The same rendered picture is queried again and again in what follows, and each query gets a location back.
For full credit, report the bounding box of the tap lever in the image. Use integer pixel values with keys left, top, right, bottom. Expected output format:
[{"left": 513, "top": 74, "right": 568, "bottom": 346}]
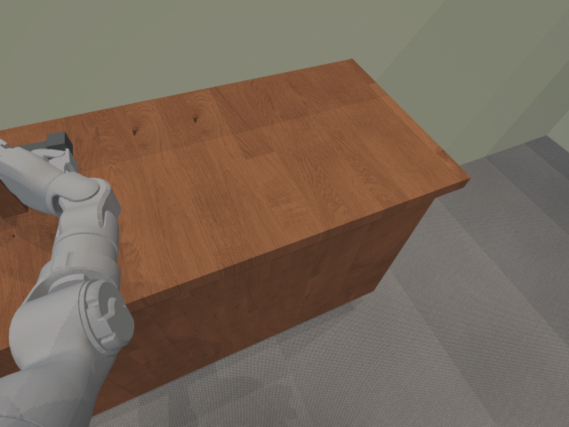
[{"left": 11, "top": 131, "right": 73, "bottom": 156}]

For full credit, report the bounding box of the robot left hand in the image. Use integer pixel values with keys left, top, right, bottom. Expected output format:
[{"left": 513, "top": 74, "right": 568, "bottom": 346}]
[{"left": 0, "top": 139, "right": 78, "bottom": 215}]

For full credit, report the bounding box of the left robot upper arm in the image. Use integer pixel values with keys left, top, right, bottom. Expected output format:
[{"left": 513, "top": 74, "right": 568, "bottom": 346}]
[{"left": 0, "top": 279, "right": 134, "bottom": 427}]

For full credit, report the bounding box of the robot left forearm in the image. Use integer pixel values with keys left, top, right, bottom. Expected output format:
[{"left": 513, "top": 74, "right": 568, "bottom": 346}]
[{"left": 9, "top": 172, "right": 121, "bottom": 370}]

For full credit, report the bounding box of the counter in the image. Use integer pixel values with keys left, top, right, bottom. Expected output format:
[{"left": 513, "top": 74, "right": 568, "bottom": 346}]
[{"left": 0, "top": 59, "right": 471, "bottom": 416}]

